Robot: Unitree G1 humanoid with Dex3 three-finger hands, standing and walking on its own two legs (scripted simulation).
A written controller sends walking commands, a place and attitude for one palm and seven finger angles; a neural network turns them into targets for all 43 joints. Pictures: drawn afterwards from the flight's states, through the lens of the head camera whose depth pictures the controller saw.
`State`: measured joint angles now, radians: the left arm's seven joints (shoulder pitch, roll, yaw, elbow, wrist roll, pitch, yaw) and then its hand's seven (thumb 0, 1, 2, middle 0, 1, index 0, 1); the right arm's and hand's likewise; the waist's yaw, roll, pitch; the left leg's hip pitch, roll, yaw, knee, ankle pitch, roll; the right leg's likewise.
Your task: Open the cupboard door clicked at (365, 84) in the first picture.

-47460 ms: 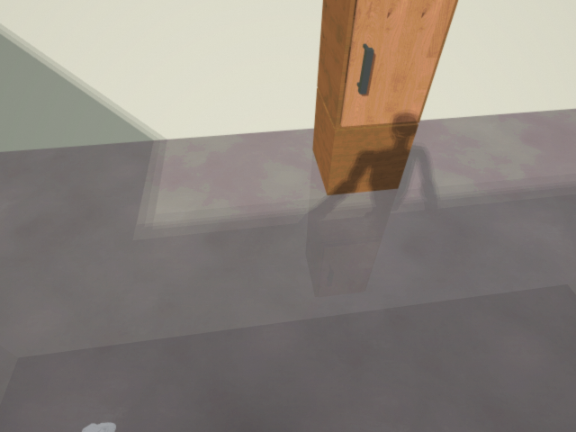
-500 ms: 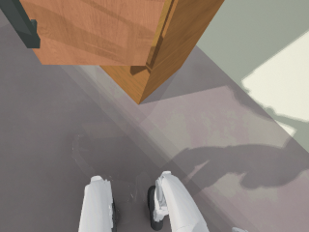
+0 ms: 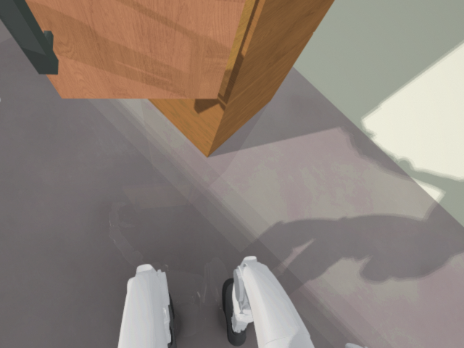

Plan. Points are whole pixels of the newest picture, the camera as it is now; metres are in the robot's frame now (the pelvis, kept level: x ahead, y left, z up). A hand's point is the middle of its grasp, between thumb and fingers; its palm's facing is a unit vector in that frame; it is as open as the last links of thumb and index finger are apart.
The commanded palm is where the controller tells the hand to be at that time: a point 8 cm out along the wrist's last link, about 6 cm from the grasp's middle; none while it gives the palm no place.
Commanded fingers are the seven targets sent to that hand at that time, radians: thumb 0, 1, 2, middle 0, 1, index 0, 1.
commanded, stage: slide the fingers in behind the handle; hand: left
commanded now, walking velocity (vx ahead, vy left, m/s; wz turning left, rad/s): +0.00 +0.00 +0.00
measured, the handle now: (25, 12) +0.58 +0.26 +0.06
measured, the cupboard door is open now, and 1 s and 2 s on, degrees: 51 51 51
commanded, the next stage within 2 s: close the thumb around the handle in 1.48 s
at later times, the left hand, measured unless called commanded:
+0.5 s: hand out of the picture +0.53 +0.28 +0.06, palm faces +0.04 -1.00 -0.01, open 14.0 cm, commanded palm +0.53 +0.30 +0.06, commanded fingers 0.00 -0.50 0.30 -0.30 -1.20 -0.30 -1.20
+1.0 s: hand (27, 46) +0.53 +0.25 +0.06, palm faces +0.04 -1.00 -0.01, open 14.0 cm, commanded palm +0.52 +0.26 +0.06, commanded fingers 0.00 -0.50 0.30 -0.30 -1.20 -0.30 -1.20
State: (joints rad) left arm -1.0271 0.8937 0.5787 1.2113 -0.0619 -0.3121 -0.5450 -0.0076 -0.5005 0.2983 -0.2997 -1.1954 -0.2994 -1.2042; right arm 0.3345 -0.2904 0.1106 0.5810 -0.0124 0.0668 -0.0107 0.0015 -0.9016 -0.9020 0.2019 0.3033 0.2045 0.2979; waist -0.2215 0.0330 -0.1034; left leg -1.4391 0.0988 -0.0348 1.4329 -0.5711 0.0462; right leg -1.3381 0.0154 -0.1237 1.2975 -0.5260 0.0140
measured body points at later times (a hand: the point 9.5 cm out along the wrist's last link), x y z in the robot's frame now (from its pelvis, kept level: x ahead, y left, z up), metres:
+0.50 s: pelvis +0.00 -0.01 +0.01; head +0.20 +0.05 +0.41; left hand +0.52 +0.33 +0.06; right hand +0.03 -0.27 -0.09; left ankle +0.03 +0.09 -0.59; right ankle +0.04 -0.14 -0.59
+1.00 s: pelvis +0.01 -0.01 +0.01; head +0.20 +0.04 +0.42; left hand +0.52 +0.30 +0.06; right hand +0.03 -0.28 -0.09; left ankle +0.03 +0.09 -0.59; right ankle +0.04 -0.14 -0.59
